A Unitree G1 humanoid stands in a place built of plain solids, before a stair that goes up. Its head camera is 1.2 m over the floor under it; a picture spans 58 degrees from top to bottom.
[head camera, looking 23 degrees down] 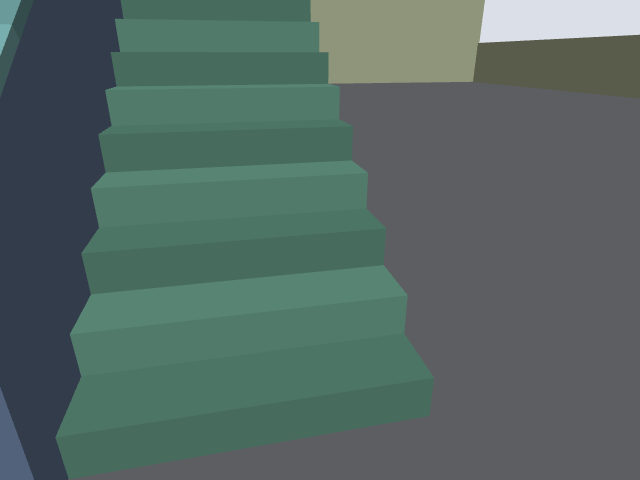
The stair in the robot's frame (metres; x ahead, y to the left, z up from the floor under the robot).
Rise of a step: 0.17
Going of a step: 0.27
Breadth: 1.20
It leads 12 degrees to the left of straight ahead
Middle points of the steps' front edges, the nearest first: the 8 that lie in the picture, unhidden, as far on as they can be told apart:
1.07 0.19 0.18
1.33 0.25 0.35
1.59 0.30 0.52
1.86 0.36 0.70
2.12 0.42 0.87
2.38 0.48 1.05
2.64 0.53 1.22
2.91 0.59 1.40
